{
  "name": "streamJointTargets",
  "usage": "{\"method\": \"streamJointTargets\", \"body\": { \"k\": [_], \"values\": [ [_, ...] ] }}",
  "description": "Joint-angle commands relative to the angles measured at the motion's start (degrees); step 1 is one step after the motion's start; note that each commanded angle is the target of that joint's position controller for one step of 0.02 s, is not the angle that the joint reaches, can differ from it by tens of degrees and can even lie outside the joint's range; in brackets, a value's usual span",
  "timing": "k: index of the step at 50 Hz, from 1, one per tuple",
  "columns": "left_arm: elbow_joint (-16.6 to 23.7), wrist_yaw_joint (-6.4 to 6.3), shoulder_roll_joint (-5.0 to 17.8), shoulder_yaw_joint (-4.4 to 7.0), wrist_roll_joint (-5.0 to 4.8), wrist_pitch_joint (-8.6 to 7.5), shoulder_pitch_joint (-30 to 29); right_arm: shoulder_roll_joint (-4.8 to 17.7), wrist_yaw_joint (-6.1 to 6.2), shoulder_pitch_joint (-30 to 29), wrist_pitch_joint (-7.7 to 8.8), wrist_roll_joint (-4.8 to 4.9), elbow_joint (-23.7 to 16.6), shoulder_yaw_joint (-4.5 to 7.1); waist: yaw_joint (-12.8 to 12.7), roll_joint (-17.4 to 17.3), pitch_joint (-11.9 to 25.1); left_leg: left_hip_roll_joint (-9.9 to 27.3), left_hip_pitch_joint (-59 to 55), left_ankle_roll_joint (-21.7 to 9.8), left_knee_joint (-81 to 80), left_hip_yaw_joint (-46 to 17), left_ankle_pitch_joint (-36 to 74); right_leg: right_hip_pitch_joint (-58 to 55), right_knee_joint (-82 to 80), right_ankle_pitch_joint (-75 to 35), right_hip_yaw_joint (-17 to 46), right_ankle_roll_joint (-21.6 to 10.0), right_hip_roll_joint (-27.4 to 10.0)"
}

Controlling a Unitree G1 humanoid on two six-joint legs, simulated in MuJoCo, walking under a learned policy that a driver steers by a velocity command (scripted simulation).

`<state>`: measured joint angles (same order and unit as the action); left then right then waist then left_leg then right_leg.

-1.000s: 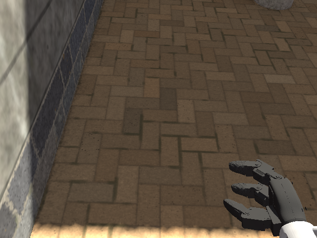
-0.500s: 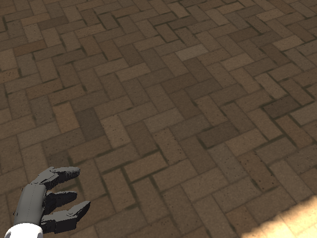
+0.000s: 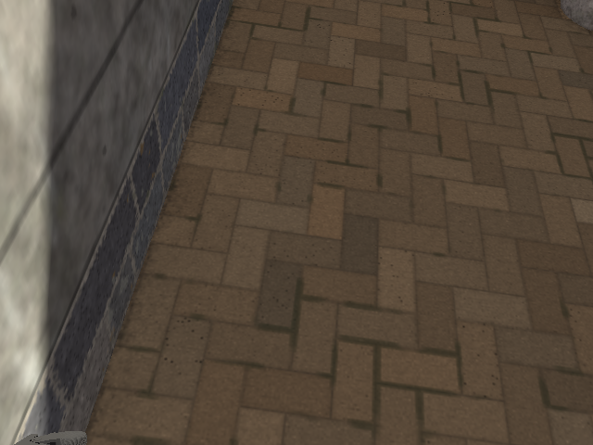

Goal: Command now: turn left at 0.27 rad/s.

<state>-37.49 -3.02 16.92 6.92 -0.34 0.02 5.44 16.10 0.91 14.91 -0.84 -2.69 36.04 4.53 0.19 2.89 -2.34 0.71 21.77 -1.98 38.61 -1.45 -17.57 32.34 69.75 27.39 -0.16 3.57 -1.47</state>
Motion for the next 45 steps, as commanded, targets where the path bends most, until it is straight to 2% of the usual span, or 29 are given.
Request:
{"method": "streamJointTargets", "body": {
  "k": [1,3,5,6,8,9,10,11,16,18,19,20,21,22,23,24,25,26,27,28,30,31,34,37,38,40,42,44,45],
  "values": [
    [4.54,0.09,1.80,-0.39,0.81,-0.98,-2.38,6.14,0.96,-3.96,-0.11,0.18,-3.52,0.40,-0.72,-9.62,8.55,13.97,-9.56,-8.85,-15.81,-13.00,23.88,6.78,6.80,-5.84,2.61,-0.47,-1.17],
    [2.24,0.50,-0.43,-1.45,0.05,-0.63,1.87,2.27,1.33,-3.41,0.07,-0.85,-1.13,-1.54,-1.33,-9.76,9.43,11.88,-8.45,-7.93,-16.64,-6.79,21.16,1.66,0.53,-9.54,2.26,-0.03,-1.23],
    [2.24,0.94,-1.10,-2.13,-0.31,-0.65,1.18,2.84,1.67,-3.21,0.57,-1.63,0.21,-1.43,0.06,-10.58,7.15,11.53,-8.18,-7.00,-18.62,-4.05,13.68,-1.50,-11.39,-12.95,2.77,0.10,-2.30],
    [3.67,1.16,-0.58,-2.17,-0.52,-0.78,-1.15,5.25,2.09,-4.33,0.53,-1.57,0.18,-0.77,0.62,-11.44,5.70,12.07,-7.62,-7.21,-19.59,-4.36,10.86,-2.59,-15.01,-12.55,1.94,-0.20,-1.81],
    [4.84,1.55,1.70,-1.78,-1.14,-0.58,-2.52,8.74,2.89,-5.42,0.25,-0.95,0.01,0.40,1.65,-12.46,3.98,14.99,-8.97,-8.91,-20.52,-6.73,7.54,-1.73,-17.74,-9.28,-0.03,-0.21,-0.98],
    [5.04,1.45,2.48,-1.77,-1.45,-0.32,-2.04,9.44,3.45,-6.15,0.23,0.31,-0.54,0.83,1.99,-12.10,3.62,16.64,-9.80,-9.78,-21.11,-7.69,8.05,-1.13,-18.47,-7.70,-0.71,0.06,-0.86],
    [5.16,1.35,2.72,-1.57,-1.62,0.08,-1.40,9.72,3.48,-5.56,0.15,0.40,-0.44,1.02,2.57,-11.66,3.60,18.03,-11.01,-10.48,-21.21,-8.43,8.90,-0.91,-18.86,-6.33,-1.22,0.18,-0.88],
    [4.97,1.22,1.78,-1.56,-1.60,0.37,0.33,10.19,3.40,-5.75,0.36,1.64,-0.15,1.42,2.32,-13.08,3.58,18.59,-12.13,-11.09,-21.14,-7.99,8.35,-0.28,-19.75,-5.55,-1.54,0.25,-1.75],
    [5.80,1.96,1.55,-0.88,-1.02,0.48,3.32,9.63,3.26,-7.66,1.11,1.94,1.64,2.20,1.11,-10.96,4.71,20.01,-13.91,-9.31,-18.47,-3.80,19.63,-3.84,-25.50,-4.18,-3.98,-2.21,-2.25],
    [4.84,2.58,1.46,-0.47,-1.13,0.65,7.12,9.90,3.13,-9.49,0.94,2.59,2.15,2.49,-1.36,-10.59,6.99,18.61,-13.04,-6.89,-15.07,0.71,22.90,-11.21,-32.81,-11.60,-6.29,-3.96,-0.53],
    [4.41,2.65,1.17,-0.30,-1.60,1.65,8.16,8.55,2.98,-9.87,0.66,3.68,2.38,2.63,-2.16,-9.84,7.07,17.16,-12.37,-4.60,-11.41,2.42,21.67,-13.89,-37.42,-13.45,-6.13,-5.58,0.66],
    [4.50,2.80,3.06,0.35,-1.58,2.14,9.28,7.37,2.52,-8.86,0.36,3.64,2.87,2.61,-2.88,-4.95,6.78,13.88,-10.22,-1.66,-5.31,5.67,18.20,-18.18,-43.33,-22.38,-2.42,-7.79,0.39],
    [4.70,2.03,9.28,2.10,-1.32,2.09,12.03,4.81,2.44,-8.54,0.44,2.10,1.90,2.38,-2.18,9.60,6.96,6.93,3.42,3.62,9.93,11.24,0.19,-28.82,-45.08,-49.88,12.74,-12.57,-9.05],
    [6.61,2.60,13.83,3.01,-0.19,1.23,11.10,3.33,2.86,-13.08,0.75,0.76,-2.08,1.56,-2.16,21.64,9.44,-2.28,19.92,6.86,24.42,5.46,-21.39,-33.88,-47.47,-58.31,31.93,-23.35,-18.40],
    [7.28,3.23,11.72,2.34,-0.03,0.30,11.86,4.48,2.26,-15.28,1.12,0.05,-2.76,2.00,-3.98,8.98,14.03,-1.40,22.14,6.58,35.14,-3.02,-20.42,-36.55,-48.00,-52.62,31.06,-24.76,-18.44],
    [7.12,3.04,10.82,1.74,-0.63,-0.33,9.00,4.47,1.85,-15.51,1.28,1.29,-2.32,2.30,-1.79,3.95,12.75,-0.69,23.99,5.96,37.49,-4.68,-15.67,-35.94,-46.84,-49.71,26.88,-21.77,-15.98],
    [7.69,2.63,10.70,1.59,-2.15,-0.44,6.23,4.47,1.77,-14.39,1.41,1.20,-0.84,2.21,-0.43,-1.30,10.94,0.36,24.83,6.05,35.24,-4.88,-10.52,-34.27,-46.65,-46.87,22.57,-18.45,-13.42],
    [8.21,2.19,9.55,1.16,-2.97,-0.14,4.46,4.85,2.06,-13.80,1.34,0.87,-0.53,2.31,0.27,-1.39,10.17,0.75,24.45,6.35,32.90,-5.16,-6.86,-32.73,-46.63,-46.34,21.24,-16.97,-12.11],
    [8.23,1.86,9.10,0.89,-2.98,0.41,3.93,4.52,1.95,-12.82,1.27,1.09,-0.33,2.38,1.10,0.10,10.08,-0.01,22.04,6.72,31.97,-4.74,-4.76,-30.58,-46.55,-47.63,20.40,-16.82,-10.47],
    [8.42,1.39,8.05,0.38,-2.54,0.75,4.48,4.54,2.00,-11.35,1.09,0.71,0.70,2.45,0.83,1.20,10.37,-0.92,20.98,7.26,31.79,-4.59,-2.82,-30.28,-46.84,-47.34,19.70,-17.03,-9.61],
    [8.68,1.21,8.83,0.31,-1.72,0.56,5.39,3.55,2.15,-11.84,0.77,1.03,0.87,1.87,-0.16,0.89,10.76,-1.86,21.38,7.50,29.25,-5.45,0.86,-30.65,-47.23,-43.26,20.81,-16.68,-8.78],
    [8.97,0.99,9.60,0.22,-1.04,0.25,4.38,4.28,2.96,-11.46,0.49,1.85,1.66,1.98,0.00,2.01,10.06,-1.51,21.79,7.84,29.18,-5.26,1.87,-29.59,-46.93,-43.18,19.73,-16.45,-9.52],
    [8.74,0.80,5.38,-1.85,0.40,-0.27,3.41,5.16,3.75,-8.82,0.46,2.29,3.47,1.85,-0.24,3.64,11.22,0.46,17.86,8.95,27.55,-3.83,2.44,-28.47,-47.33,-43.79,17.65,-15.95,-9.42],
    [7.21,1.25,0.43,-4.26,1.66,-0.23,0.62,3.16,3.04,-5.83,0.26,3.02,5.01,0.85,1.33,4.85,10.26,2.95,7.12,8.60,18.28,-3.27,4.47,-23.05,-48.63,-39.27,12.89,-14.24,-6.97],
    [6.69,1.45,0.09,-4.48,2.20,-0.34,0.13,2.54,2.53,-5.08,0.26,3.21,5.55,0.43,1.27,5.24,9.33,3.20,3.22,8.37,14.75,-2.79,4.76,-21.12,-49.49,-37.25,11.61,-13.77,-6.58],
    [6.73,1.73,3.18,-3.61,2.97,-0.69,-0.82,4.51,1.82,-6.42,0.40,3.56,5.19,0.38,-0.38,5.86,6.37,2.70,0.69,7.97,12.51,-1.47,3.03,-20.18,-50.56,-34.68,11.86,-14.20,-7.81],
    [6.71,1.69,5.88,-2.66,2.46,-0.25,-0.98,6.90,1.30,-7.33,0.36,4.59,4.35,0.67,-1.65,4.72,4.40,2.44,5.18,7.76,14.72,-2.21,-2.76,-23.84,-49.85,-35.36,15.17,-16.36,-11.50],
    [6.56,1.64,5.32,-2.52,1.75,0.35,0.36,6.67,0.99,-6.88,0.11,4.83,4.00,0.57,-2.20,2.05,3.73,3.32,10.57,7.82,18.55,-3.98,-7.94,-28.67,-48.92,-36.26,18.54,-19.06,-15.35],
    [6.36,1.67,4.67,-2.59,1.01,0.65,1.71,5.40,0.57,-6.29,-0.02,4.46,3.52,0.26,-2.80,0.75,3.93,3.59,12.61,7.81,19.17,-4.01,-8.79,-31.64,-49.38,-35.89,19.15,-19.84,-16.02]
  ]
}}
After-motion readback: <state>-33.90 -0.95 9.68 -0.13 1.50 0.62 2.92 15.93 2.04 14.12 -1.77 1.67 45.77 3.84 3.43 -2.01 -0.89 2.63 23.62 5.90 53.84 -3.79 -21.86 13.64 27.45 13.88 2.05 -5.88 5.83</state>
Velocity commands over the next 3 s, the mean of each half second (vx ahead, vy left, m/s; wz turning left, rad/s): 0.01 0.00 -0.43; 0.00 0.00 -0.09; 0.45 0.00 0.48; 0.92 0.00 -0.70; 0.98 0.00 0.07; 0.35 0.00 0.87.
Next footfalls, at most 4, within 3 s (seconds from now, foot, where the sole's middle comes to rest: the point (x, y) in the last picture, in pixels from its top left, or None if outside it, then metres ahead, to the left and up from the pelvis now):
0.40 right None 0.03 -0.14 -0.76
1.20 left None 0.02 0.09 -0.76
1.68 right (318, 439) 0.48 -0.09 -0.76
2.10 left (329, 248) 1.00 -0.14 -0.76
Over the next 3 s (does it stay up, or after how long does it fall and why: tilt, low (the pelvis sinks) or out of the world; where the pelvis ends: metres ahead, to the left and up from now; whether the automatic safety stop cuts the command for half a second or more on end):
stays up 1.39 -0.43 -0.01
